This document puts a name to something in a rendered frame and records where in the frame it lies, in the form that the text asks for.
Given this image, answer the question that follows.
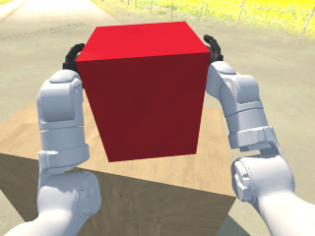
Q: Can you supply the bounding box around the right robot forearm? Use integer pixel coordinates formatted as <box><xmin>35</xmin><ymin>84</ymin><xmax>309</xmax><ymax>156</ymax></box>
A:
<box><xmin>205</xmin><ymin>61</ymin><xmax>295</xmax><ymax>191</ymax></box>

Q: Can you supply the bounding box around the carton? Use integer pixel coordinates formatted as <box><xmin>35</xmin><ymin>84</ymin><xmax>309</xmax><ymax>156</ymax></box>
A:
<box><xmin>75</xmin><ymin>21</ymin><xmax>211</xmax><ymax>162</ymax></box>

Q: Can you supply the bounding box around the left robot forearm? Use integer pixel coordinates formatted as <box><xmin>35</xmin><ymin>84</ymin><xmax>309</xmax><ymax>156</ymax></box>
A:
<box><xmin>36</xmin><ymin>69</ymin><xmax>90</xmax><ymax>212</ymax></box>

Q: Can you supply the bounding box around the robot left hand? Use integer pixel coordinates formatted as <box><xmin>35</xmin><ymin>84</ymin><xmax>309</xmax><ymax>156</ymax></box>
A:
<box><xmin>62</xmin><ymin>43</ymin><xmax>85</xmax><ymax>89</ymax></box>

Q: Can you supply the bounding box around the robot right upper arm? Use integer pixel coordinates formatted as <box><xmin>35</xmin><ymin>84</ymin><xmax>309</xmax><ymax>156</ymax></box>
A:
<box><xmin>230</xmin><ymin>152</ymin><xmax>315</xmax><ymax>236</ymax></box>

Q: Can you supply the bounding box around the robot right hand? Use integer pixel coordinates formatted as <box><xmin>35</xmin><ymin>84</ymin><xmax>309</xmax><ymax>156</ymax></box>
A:
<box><xmin>203</xmin><ymin>34</ymin><xmax>223</xmax><ymax>66</ymax></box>

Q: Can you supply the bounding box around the pedestal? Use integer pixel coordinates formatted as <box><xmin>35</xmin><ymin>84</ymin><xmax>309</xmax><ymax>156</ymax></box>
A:
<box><xmin>0</xmin><ymin>89</ymin><xmax>237</xmax><ymax>236</ymax></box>

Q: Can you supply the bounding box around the robot left upper arm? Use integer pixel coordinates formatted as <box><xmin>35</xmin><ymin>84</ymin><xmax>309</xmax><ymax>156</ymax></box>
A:
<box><xmin>4</xmin><ymin>171</ymin><xmax>101</xmax><ymax>236</ymax></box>

